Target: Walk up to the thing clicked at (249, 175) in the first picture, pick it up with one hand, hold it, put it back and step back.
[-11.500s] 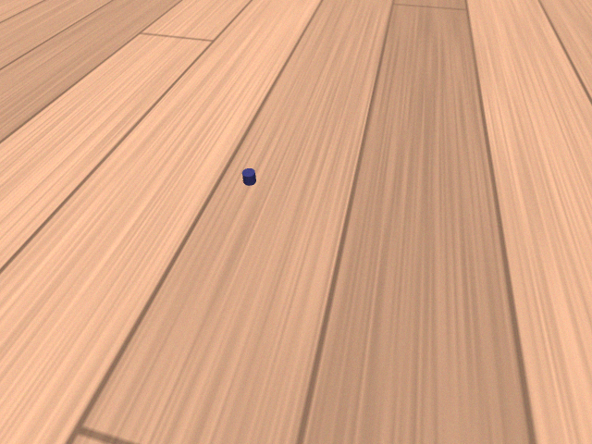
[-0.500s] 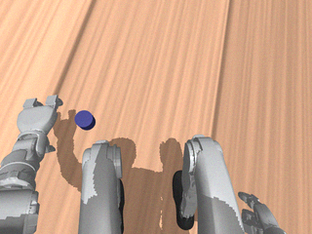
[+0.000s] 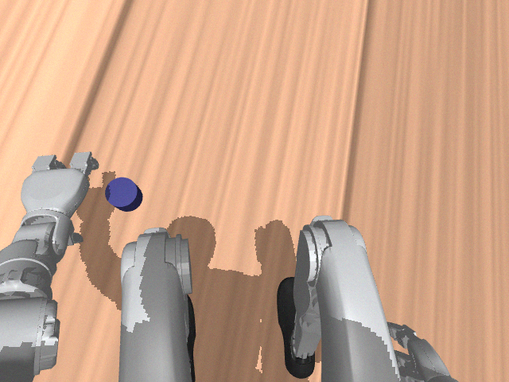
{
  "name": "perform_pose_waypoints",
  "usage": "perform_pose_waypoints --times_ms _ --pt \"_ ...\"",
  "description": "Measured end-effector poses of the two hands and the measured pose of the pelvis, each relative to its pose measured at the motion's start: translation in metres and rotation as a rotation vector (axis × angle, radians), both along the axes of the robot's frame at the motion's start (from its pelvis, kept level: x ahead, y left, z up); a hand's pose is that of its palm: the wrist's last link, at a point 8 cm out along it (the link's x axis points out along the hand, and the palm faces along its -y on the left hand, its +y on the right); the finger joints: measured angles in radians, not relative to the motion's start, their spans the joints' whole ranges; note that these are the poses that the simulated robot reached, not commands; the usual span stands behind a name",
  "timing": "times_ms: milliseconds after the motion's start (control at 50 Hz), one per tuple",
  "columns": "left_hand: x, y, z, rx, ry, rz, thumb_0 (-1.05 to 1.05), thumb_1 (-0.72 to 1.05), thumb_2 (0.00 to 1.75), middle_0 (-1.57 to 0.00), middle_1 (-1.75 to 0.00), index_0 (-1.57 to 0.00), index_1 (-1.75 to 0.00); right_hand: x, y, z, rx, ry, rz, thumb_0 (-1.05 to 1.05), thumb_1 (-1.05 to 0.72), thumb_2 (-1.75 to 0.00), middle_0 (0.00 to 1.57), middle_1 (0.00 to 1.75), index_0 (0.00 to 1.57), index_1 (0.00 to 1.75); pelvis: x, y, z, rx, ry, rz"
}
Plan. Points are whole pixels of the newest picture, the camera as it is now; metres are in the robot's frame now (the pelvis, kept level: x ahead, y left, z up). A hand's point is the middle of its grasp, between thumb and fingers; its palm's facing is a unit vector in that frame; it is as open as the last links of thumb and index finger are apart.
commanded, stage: rise first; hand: left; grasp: from above
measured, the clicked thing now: (124, 195) +0.43 +0.25 -0.31
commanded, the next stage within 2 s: approach in 0.42 s
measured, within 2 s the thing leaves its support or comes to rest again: neither
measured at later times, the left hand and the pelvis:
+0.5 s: hand (79, 202) +0.39 +0.30 -0.19, palm faces -0.45 -0.08 -0.89, open 13.5 cm; pelvis +0.00 +0.00 -0.01, yaw +0 degrees
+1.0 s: hand (127, 160) +0.47 +0.22 -0.19, palm faces -0.38 -0.03 -0.93, open 14.2 cm; pelvis +0.00 +0.00 -0.02, yaw -2 degrees
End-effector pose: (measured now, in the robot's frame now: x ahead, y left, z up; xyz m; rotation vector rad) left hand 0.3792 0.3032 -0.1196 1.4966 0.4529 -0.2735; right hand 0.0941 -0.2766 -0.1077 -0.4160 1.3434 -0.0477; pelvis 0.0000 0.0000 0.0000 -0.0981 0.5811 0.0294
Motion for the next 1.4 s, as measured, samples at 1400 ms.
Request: perform_pose_waypoints --times_ms 1400 --pt "-0.006 -0.028 -0.045 -0.1 0.055 -0.071 0.0 -0.54 1.0 -0.09 -1.03 -0.09 -1.03 -0.028 -0.001 -0.012 0.016 0.085 0.037 0.01 -0.9 -0.9 0.2 0.3 0.2 0.3 -0.002 0.001 -0.021 -0.017 -0.04 -0.005"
